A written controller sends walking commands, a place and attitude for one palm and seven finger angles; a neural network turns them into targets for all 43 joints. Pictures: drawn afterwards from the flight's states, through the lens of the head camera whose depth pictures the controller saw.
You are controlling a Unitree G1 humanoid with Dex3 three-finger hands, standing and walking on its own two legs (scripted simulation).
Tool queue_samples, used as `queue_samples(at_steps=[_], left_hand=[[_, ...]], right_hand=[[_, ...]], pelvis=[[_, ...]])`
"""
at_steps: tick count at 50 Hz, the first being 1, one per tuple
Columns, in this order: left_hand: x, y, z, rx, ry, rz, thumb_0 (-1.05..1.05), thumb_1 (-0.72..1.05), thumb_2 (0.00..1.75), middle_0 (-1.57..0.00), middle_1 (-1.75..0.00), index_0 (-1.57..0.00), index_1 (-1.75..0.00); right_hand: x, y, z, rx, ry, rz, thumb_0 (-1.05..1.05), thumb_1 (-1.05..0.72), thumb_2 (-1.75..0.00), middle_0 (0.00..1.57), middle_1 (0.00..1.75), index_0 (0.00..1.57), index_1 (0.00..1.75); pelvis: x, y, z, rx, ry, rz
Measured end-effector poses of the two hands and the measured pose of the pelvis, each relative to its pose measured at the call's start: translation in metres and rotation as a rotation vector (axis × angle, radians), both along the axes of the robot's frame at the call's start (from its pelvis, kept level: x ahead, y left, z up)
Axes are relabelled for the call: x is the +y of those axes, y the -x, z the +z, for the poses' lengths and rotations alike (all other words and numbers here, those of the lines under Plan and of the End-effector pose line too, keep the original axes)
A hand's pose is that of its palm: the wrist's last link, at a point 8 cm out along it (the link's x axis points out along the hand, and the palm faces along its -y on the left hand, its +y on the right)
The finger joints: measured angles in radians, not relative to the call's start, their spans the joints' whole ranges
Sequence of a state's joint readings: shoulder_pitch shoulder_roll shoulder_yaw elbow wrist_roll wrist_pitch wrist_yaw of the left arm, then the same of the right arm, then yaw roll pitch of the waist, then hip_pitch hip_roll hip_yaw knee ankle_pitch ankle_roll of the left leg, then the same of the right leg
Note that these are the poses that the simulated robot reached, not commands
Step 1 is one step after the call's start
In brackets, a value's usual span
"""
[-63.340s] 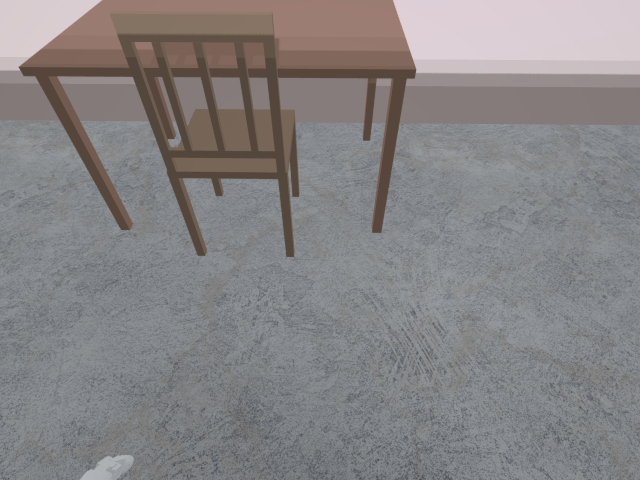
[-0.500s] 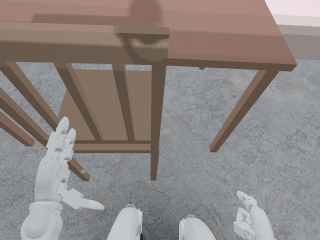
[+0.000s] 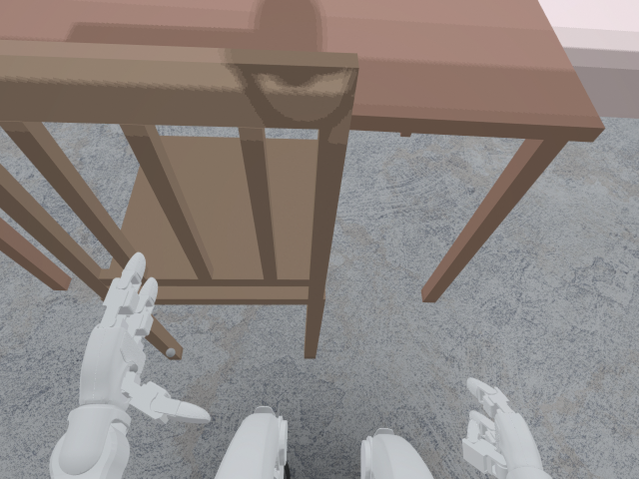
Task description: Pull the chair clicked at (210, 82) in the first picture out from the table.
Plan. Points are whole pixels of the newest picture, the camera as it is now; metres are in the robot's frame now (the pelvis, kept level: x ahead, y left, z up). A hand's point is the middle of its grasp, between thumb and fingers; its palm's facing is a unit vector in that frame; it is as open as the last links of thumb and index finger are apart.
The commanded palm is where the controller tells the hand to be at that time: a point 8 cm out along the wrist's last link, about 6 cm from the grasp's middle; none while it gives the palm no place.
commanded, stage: aim the fingers beside a spindle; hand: left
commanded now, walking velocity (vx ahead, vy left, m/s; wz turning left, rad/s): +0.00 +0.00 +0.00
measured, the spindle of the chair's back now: (180, 218) +0.42 +0.21 +0.04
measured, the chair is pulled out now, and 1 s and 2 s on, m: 0.04 0.04 0.04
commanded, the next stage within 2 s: push the fingers through the gap in 1.20 s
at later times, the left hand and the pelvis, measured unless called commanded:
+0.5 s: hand (178, 334) +0.26 +0.17 +0.06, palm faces +0.03 -1.00 -0.05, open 17.0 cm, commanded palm +0.24 +0.23 +0.03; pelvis +0.01 +0.00 +0.01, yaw +0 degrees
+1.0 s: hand (194, 362) +0.25 +0.17 -0.01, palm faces +0.05 -1.00 +0.02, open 17.0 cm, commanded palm +0.24 +0.22 +0.03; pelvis +0.00 -0.01 +0.00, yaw +0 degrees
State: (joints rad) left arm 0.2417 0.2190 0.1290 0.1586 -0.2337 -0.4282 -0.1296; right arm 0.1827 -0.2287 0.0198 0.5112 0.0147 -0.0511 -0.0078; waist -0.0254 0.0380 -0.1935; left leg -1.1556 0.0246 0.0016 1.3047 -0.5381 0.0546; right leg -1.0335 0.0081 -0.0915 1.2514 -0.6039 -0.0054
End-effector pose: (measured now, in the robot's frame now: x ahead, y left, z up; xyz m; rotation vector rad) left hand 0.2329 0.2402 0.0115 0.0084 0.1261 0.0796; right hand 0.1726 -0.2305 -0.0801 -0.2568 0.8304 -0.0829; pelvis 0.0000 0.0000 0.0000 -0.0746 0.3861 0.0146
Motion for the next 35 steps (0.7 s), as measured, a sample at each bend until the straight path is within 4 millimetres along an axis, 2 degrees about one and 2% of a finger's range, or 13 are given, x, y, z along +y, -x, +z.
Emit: queue_samples(at_steps=[3,6,9,11,16,18,20,22,25,27,32,34,35], left_hand=[[-0.012,0.005,0.005,-0.022,0.027,-0.031,-0.01,-0.5,0.3,-0.05,-0.08,-0.05,-0.08],[-0.02,0.005,0.028,-0.121,0.01,-0.056,-0.01,-0.5,0.3,-0.06,-0.08,-0.05,-0.08],[-0.017,0.001,0.042,-0.184,-0.037,-0.05,-0.01,-0.5,0.3,-0.06,-0.08,-0.06,-0.08],[-0.01,-0.003,0.035,-0.157,-0.056,-0.031,-0.01,-0.5,0.3,-0.06,-0.08,-0.06,-0.08],[-0.004,-0.006,-0.008,0.014,-0.003,-0.003,-0.01,-0.5,0.3,-0.06,-0.08,-0.06,-0.08],[-0.008,-0.004,-0.009,0.019,0.017,-0.012,-0.01,-0.5,0.3,-0.06,-0.08,-0.05,-0.08],[-0.015,-0.004,0.004,-0.035,0.019,-0.03,-0.01,-0.5,0.3,-0.06,-0.08,-0.05,-0.08],[-0.02,-0.004,0.027,-0.12,0.004,-0.045,-0.01,-0.5,0.3,-0.06,-0.08,-0.05,-0.08],[-0.02,-0.008,0.05,-0.198,-0.047,-0.05,-0.01,-0.5,0.3,-0.06,-0.08,-0.06,-0.08],[-0.015,-0.012,0.044,-0.167,-0.065,-0.037,-0.01,-0.5,0.3,-0.06,-0.08,-0.06,-0.08],[-0.008,-0.008,-0.009,0.055,0.002,0.0,-0.01,-0.5,0.3,-0.06,-0.08,-0.06,-0.08],[-0.011,-0.002,-0.014,0.069,0.021,0.0,-0.01,-0.5,0.3,-0.06,-0.08,-0.06,-0.08],[-0.013,0.0,-0.009,0.045,0.021,-0.004,-0.01,-0.5,0.3,-0.06,-0.08,-0.05,-0.08]], right_hand=[[0.0,0.0,0.002,-0.003,0.015,-0.002,0.01,-0.91,-0.9,0.2,0.3,0.21,0.3],[0.001,0.0,0.004,-0.003,0.023,-0.001,0.01,-0.91,-0.9,0.2,0.3,0.21,0.3],[0.002,-0.001,0.005,-0.002,0.015,0.003,0.01,-0.91,-0.9,0.2,0.3,0.21,0.3],[0.002,-0.002,0.003,0.0,0.006,0.007,0.01,-0.91,-0.9,0.2,0.3,0.21,0.3],[-0.001,-0.003,-0.002,0.006,0.006,0.007,0.01,-0.91,-0.9,0.2,0.3,0.21,0.3],[-0.003,-0.002,-0.002,0.007,0.016,0.0,0.01,-0.91,-0.9,0.2,0.3,0.21,0.3],[-0.005,-0.001,-0.001,0.008,0.026,-0.005,0.01,-0.91,-0.9,0.2,0.3,0.21,0.3],[-0.005,-0.001,0.002,0.01,0.026,-0.007,0.01,-0.91,-0.9,0.2,0.3,0.21,0.3],[-0.004,0.0,0.003,0.015,0.013,-0.007,0.01,-0.91,-0.9,0.2,0.3,0.21,0.3],[-0.005,0.0,0.002,0.018,0.0,-0.007,0.01,-0.91,-0.9,0.2,0.3,0.21,0.3],[-0.01,-0.001,-0.001,0.02,-0.001,-0.014,0.01,-0.91,-0.9,0.2,0.3,0.21,0.3],[-0.014,-0.001,0.0,0.016,0.014,-0.021,0.01,-0.91,-0.9,0.2,0.3,0.21,0.3],[-0.015,-0.001,0.0,0.014,0.022,-0.024,0.01,-0.91,-0.9,0.2,0.3,0.21,0.3]], pelvis=[[0.001,-0.001,0.0,-0.001,0.004,0.002],[0.001,-0.003,0.002,-0.006,0.004,0.002],[0.001,-0.003,0.004,-0.009,0.003,0.004],[0.001,-0.003,0.003,-0.006,0.002,0.004],[-0.001,0.0,-0.003,0.006,0.001,0.003],[-0.002,-0.001,-0.003,0.008,0.002,0.002],[-0.002,-0.002,-0.002,0.006,0.002,0.0],[-0.003,-0.004,0.001,0.001,0.002,0.002],[-0.003,-0.006,0.006,-0.004,0.0,0.003],[-0.004,-0.006,0.006,-0.003,-0.003,0.003],[-0.007,-0.005,0.001,0.006,-0.009,-0.003],[-0.009,-0.006,0.0,0.008,-0.008,-0.005],[-0.01,-0.006,0.0,0.008,-0.007,-0.006]])
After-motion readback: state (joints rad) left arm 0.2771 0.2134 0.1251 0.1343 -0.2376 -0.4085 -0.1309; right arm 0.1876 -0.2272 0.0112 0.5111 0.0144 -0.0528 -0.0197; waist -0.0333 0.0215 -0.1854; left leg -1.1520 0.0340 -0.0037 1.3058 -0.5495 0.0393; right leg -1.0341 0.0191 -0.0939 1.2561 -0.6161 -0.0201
